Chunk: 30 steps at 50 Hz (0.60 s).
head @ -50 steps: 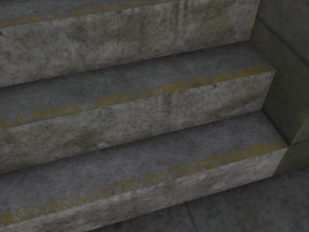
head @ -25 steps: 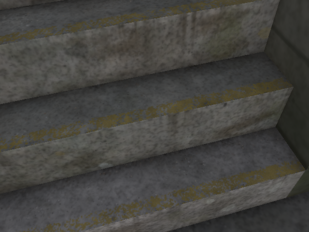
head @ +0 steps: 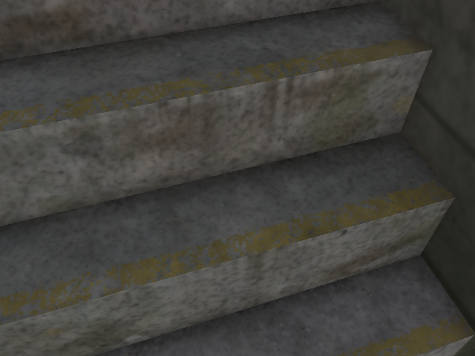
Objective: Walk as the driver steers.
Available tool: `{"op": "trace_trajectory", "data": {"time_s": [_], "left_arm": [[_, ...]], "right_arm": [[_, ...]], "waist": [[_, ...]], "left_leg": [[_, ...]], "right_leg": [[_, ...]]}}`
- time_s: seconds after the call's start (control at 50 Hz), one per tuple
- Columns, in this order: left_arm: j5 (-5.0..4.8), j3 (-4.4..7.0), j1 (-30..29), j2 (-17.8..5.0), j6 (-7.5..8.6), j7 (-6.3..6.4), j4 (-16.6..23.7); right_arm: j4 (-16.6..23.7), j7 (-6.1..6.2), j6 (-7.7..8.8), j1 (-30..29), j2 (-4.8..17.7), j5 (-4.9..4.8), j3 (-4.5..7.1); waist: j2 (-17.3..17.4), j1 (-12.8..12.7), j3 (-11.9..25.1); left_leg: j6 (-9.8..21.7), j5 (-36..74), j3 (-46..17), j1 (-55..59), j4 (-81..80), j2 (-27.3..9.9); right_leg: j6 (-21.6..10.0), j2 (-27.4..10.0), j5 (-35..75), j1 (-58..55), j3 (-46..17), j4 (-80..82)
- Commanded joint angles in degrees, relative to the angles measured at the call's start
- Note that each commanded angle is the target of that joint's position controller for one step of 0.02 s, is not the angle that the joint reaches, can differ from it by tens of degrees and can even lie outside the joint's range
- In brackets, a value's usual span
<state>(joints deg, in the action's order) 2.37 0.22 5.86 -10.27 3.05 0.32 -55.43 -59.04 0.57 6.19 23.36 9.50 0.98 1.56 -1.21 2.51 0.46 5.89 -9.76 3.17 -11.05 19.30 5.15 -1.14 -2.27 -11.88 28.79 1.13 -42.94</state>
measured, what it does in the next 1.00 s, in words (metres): climbs, turning left: right foot, then left foot 0.24 m higher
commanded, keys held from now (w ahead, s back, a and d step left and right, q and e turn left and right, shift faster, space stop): w+q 0.80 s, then w+e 0.20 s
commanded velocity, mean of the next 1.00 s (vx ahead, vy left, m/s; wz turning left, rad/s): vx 0.50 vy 0.00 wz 0.43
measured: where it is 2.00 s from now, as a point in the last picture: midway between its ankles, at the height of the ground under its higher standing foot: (7, 337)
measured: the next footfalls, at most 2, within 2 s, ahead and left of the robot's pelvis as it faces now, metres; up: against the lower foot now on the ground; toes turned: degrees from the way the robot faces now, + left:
right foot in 0.12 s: +0.11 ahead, -0.10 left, +0.00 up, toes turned +0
left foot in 0.72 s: +0.28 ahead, +0.33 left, +0.24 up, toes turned +22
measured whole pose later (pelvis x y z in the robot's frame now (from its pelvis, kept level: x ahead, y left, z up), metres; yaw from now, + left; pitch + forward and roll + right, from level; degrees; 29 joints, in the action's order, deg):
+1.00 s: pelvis +0.24 +0.26 +0.20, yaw +26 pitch +4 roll -3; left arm 3.1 1.0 -2.2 -9.0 4.0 0.0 -40.6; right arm -54.6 2.6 3.4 17.9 10.4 1.1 2.8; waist 0.3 3.3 -1.3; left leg 5.7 -16.6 1.9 -29.6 45.2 3.0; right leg -2.2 6.3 -7.3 40.5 -7.0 -112.9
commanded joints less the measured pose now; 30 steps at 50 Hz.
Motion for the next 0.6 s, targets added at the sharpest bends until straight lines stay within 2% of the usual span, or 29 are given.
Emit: {"op": "trace_trajectory", "data": {"time_s": [0.02,0.04,0.08,0.1,0.12,0.14,0.16,0.18,0.2,0.22,0.24,0.26,0.28,0.3,0.34,0.36,0.38,0.4,0.42,0.44,0.46,0.48,0.5,0.52,0.54,0.56,0.58,0.6], "left_arm": [[-1.27,-0.18,3.79,-1.43,0.11,1.43,1.74],[-1.16,-0.37,8.43,-0.88,0.29,1.93,0.94],[-1.0,0.05,13.23,-0.88,1.18,2.78,0.63],[-0.36,0.91,16.94,-3.15,1.93,3.36,0.18],[0.47,1.68,19.04,-7.51,2.6,3.71,0.94],[0.27,3.46,17.25,-13.66,2.06,3.58,1.14],[-0.29,3.58,14.99,-10.27,1.9,3.34,2.05],[-1.55,2.96,10.73,-6.69,2.34,2.72,2.75],[-1.61,2.63,8.56,-5.13,2.54,2.19,2.64],[-1.1,2.3,9.0,-3.87,2.99,2.17,2.08],[-0.56,2.03,10.95,-2.67,3.38,2.33,0.99],[-0.03,1.88,13.16,-1.96,3.67,2.09,-0.32],[0.62,1.92,15.52,-2.73,3.97,2.27,-0.74],[0.65,2.19,16.56,-4.25,4.2,2.13,-1.02],[0.17,2.22,18.19,-5.31,4.54,2.16,-1.32],[0.18,2.14,19.41,-5.13,4.78,2.55,-1.68],[0.08,2.2,19.78,-5.74,4.93,2.69,-1.49],[0.49,2.16,19.9,-6.15,5.17,2.66,-1.13],[0.99,2.55,20.85,-7.09,5.28,2.51,-1.17],[0.73,2.91,22.89,-7.44,5.48,2.53,-1.89],[0.63,3.2,25.52,-8.03,5.6,2.37,-2.99],[0.56,3.31,29.02,-8.15,5.87,2.21,-4.9],[0.81,3.07,31.3,-7.14,5.92,1.94,-6.02],[1.15,2.76,32.76,-6.33,5.99,1.75,-6.99],[1.09,2.43,32.56,-5.91,5.79,1.73,-7.44],[1.26,2.16,28.3,-6.33,5.72,1.43,-6.34],[1.1,2.34,25.28,-7.46,5.98,1.1,-5.15],[0.67,2.4,23.93,-8.07,5.96,0.91,-5.19]], "right_arm": [[4.05,0.32,0.29,-0.63,7.64,0.59,1.56],[3.58,0.4,-0.04,0.2,6.42,0.58,1.46],[4.75,0.34,-0.41,-2.79,6.75,-0.17,1.74],[6.2,0.42,-0.14,-4.84,6.0,-0.88,1.86],[7.85,0.2,0.19,-6.27,1.61,-2.28,0.87],[8.72,1.04,-0.52,-1.67,0.18,-1.73,0.71],[7.13,1.4,-1.78,1.0,3.86,0.79,1.73],[7.35,1.13,-2.65,-2.73,4.49,1.94,2.24],[8.28,0.94,-3.33,-4.82,3.7,2.43,2.48],[8.31,0.81,-3.96,-5.42,2.7,2.57,2.49],[8.54,0.75,-4.44,-5.5,1.57,2.61,2.43],[8.92,0.86,-4.31,-6.55,0.45,2.05,2.32],[10.16,0.82,-4.01,-7.35,-0.75,1.67,2.17],[11.05,0.76,-4.3,-8.53,-0.64,1.59,2.3],[13.14,0.71,-5.22,-12.15,-0.08,2.22,2.51],[14.28,0.78,-5.41,-14.71,0.23,2.74,2.61],[15.19,0.68,-5.96,-15.77,0.25,2.71,2.67],[16.16,0.7,-6.47,-17.24,-0.8,2.24,2.37],[17.38,1.25,-6.99,-19.56,-1.07,1.76,2.28],[18.78,2.08,-7.18,-22.28,-0.34,1.93,2.47],[21.63,2.9,-7.58,-27.21,-0.7,1.75,2.24],[25.54,3.51,-7.74,-34.38,-1.66,2.08,1.56],[27.98,3.57,-7.49,-37.77,-2.51,2.14,0.94],[29.44,3.37,-7.27,-39.95,-3.24,1.81,0.43],[30.91,2.97,-7.22,-41.04,-3.64,1.49,0.07],[32.87,2.53,-7.1,-41.45,-3.42,1.0,-0.27],[34.54,2.69,-7.55,-41.43,-2.87,1.25,-0.14],[35.86,3.06,-8.08,-41.89,-3.84,1.2,-0.54]], "waist": [[9.44,-2.75,2.11],[9.17,-3.91,3.79],[5.27,-7.71,3.03],[0.67,-9.42,3.53],[-8.21,-9.61,3.72],[-14.35,-5.73,5.09],[-5.85,-3.8,4.79],[-0.42,-1.99,-1.14],[-0.26,-0.9,-4.16],[-0.15,-0.47,-4.96],[0.91,-0.47,-3.67],[1.78,-1.05,-2.13],[1.67,-1.35,-0.48],[1.41,-1.2,0.69],[-0.56,-2.15,0.74],[-1.68,-3.13,0.58],[-3.0,-2.97,0.43],[-5.86,-3.82,1.05],[-8.67,-4.61,1.15],[-8.26,-5.68,-0.15],[-7.86,-7.46,-1.57],[-7.77,-9.01,-4.86],[-5.81,-9.68,-7.17],[-3.8,-10.0,-7.82],[-2.11,-9.25,-8.35],[-0.16,-6.9,-9.11],[-1.46,-5.96,-8.76],[-2.89,-5.72,-8.15]], "left_leg": [[5.93,20.71,-13.57,-4.02,-2.72,-14.68],[7.74,20.73,-14.26,-5.84,-0.76,-15.25],[7.65,23.51,-14.55,-9.65,7.73,-13.44],[6.0,23.46,-12.59,-13.11,17.74,-10.29],[2.91,3.88,-8.12,-23.2,32.54,-4.34],[0.55,-21.39,-1.31,-30.47,49.24,0.41],[-0.44,-21.59,-4.22,-29.78,62.62,-5.04],[-1.27,-16.46,-6.44,-33.39,67.52,-7.35],[-1.86,-13.39,-5.67,-35.32,72.18,-7.06],[-2.16,-9.57,-5.61,-36.68,76.33,-6.93],[-2.16,-6.01,-5.26,-37.19,80.24,-6.15],[-1.78,-2.76,-5.61,-38.54,83.04,-5.38],[-1.53,-1.25,-5.7,-39.16,84.45,-4.64],[-1.84,-1.38,-5.28,-40.07,85.44,-4.5],[-2.62,-0.84,-5.59,-43.09,83.91,-4.64],[-2.89,-0.32,-6.59,-45.14,82.13,-4.99],[-3.41,-0.56,-6.07,-45.24,80.31,-5.36],[-3.32,-2.01,-4.24,-45.76,84.63,-4.82],[-2.87,-6.47,-4.03,-48.88,89.8,-5.31],[-2.83,-10.43,-5.57,-54.55,94.65,-6.38],[-2.21,-15.72,-6.77,-63.43,104.6,-6.31],[-1.03,-23.26,-8.33,-74.49,112.08,-7.32],[0.01,-28.48,-11.4,-81.76,113.08,-8.23],[0.78,-30.93,-12.4,-85.07,113.3,-8.51],[0.99,-31.0,-12.36,-85.37,112.62,-8.74],[0.65,-29.18,-10.25,-80.66,108.01,-8.74],[0.45,-28.6,-7.32,-77.42,106.73,-8.83],[0.84,-29.16,-5.46,-78.03,110.96,-8.72]], "right_leg": [[0.42,3.49,-3.96,-8.83,3.83,4.29],[-0.62,3.53,-2.84,-13.33,3.77,4.46],[-1.74,4.57,-2.77,-20.88,5.25,13.93],[-1.94,1.3,0.11,-26.6,1.81,20.0],[-4.13,-11.17,6.45,-33.49,-12.47,28.4],[-13.33,-23.57,14.96,-31.76,-23.29,30.56],[-18.72,-25.89,-1.3,-23.71,-27.48,31.49],[-17.38,-21.95,-14.15,-18.73,-23.0,33.63],[-14.72,-18.78,-14.87,-14.74,-17.85,34.66],[-12.7,-16.24,-9.08,-13.26,-12.73,33.51],[-11.49,-14.78,-1.83,-12.94,-8.43,30.89],[-10.57,-13.83,6.06,-13.95,-4.97,28.08],[-10.83,-14.27,12.48,-15.44,-3.45,25.8],[-10.75,-14.81,15.41,-16.68,-2.88,24.86],[-10.44,-15.25,16.01,-19.32,-1.95,24.39],[-10.32,-15.48,14.56,-21.24,-1.81,24.6],[-10.09,-16.04,13.61,-21.9,-1.7,24.98],[-10.75,-17.25,12.8,-22.52,-1.61,26.49],[-11.55,-18.69,8.99,-25.13,-3.21,28.61],[-11.39,-20.37,4.09,-28.81,-4.57,30.33],[-11.77,-23.29,1.86,-33.96,-7.13,32.49],[-11.0,-25.65,-1.02,-41.22,-8.7,34.59],[-9.74,-26.19,-5.43,-45.05,-8.09,35.65],[-8.25,-26.23,-9.2,-46.9,-6.51,36.24],[-6.96,-25.99,-11.43,-45.66,-3.97,37.16],[-5.48,-24.24,-10.42,-39.41,0.83,39.31],[-5.09,-22.8,-7.38,-35.7,3.79,40.71],[-5.68,-22.55,-2.13,-34.99,5.48,41.32]]}}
